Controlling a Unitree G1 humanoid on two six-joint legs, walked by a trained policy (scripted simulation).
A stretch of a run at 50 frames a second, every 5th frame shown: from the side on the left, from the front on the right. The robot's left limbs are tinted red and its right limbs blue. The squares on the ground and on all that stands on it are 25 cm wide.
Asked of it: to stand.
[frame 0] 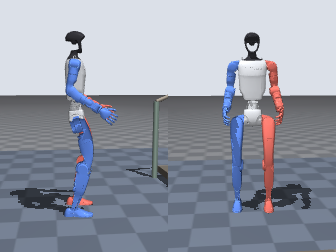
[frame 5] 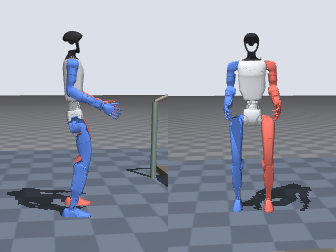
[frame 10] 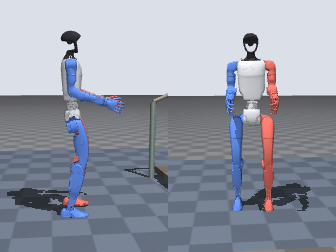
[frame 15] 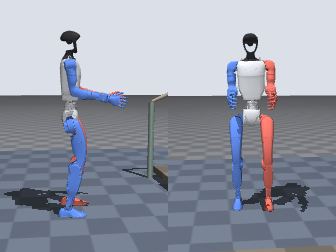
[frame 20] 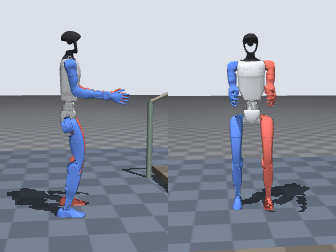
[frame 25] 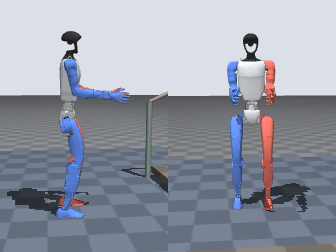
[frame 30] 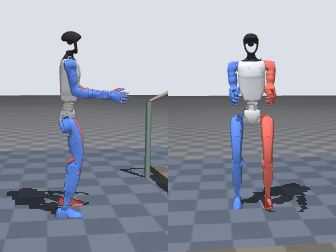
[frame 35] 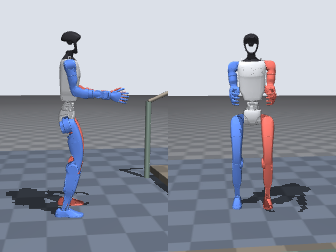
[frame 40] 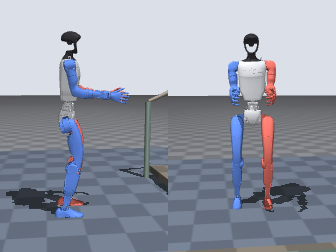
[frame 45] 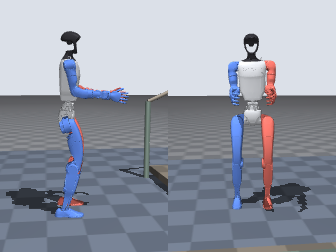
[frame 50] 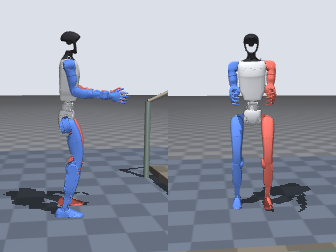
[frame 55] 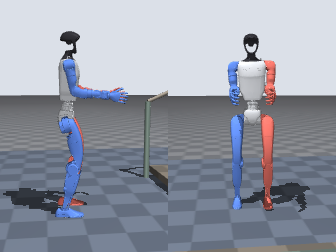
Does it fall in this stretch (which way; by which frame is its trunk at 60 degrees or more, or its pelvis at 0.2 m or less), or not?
no
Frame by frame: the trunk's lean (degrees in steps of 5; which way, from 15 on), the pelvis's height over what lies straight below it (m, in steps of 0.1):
0: 0, 0.8
5: 0, 0.8
10: 0, 0.8
15: 0, 0.8
20: 0, 0.8
25: 5, 0.8
30: 5, 0.8
35: 0, 0.8
40: 0, 0.8
45: 0, 0.8
50: 0, 0.8
55: 0, 0.8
